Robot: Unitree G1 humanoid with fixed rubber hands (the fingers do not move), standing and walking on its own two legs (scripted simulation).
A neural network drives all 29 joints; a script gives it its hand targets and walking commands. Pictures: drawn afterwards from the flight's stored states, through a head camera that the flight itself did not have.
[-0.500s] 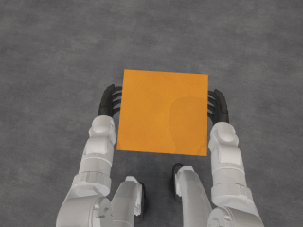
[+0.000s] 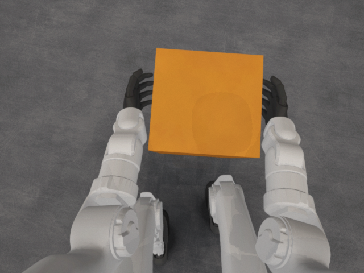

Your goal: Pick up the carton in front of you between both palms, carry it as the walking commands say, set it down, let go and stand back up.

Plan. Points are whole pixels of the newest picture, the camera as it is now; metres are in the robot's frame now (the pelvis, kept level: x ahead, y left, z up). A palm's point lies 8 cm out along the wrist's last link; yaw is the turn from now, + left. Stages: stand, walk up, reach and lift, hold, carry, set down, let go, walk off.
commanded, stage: set down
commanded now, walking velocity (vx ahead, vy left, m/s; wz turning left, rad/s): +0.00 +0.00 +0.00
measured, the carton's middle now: (200, 114) +0.45 -0.09 -0.17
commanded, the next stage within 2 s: none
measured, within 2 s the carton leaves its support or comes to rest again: rests again in 1.82 s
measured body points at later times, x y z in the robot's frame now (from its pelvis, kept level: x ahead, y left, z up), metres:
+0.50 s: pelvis -0.03 -0.01 -0.12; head +0.29 -0.05 +0.20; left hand +0.51 +0.03 -0.25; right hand +0.43 -0.26 -0.25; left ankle +0.04 +0.10 -0.53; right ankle +0.12 -0.13 -0.53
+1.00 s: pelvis -0.03 +0.00 -0.17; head +0.33 -0.02 +0.10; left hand +0.52 +0.01 -0.35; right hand +0.45 -0.28 -0.32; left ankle +0.04 +0.10 -0.53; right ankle +0.12 -0.13 -0.53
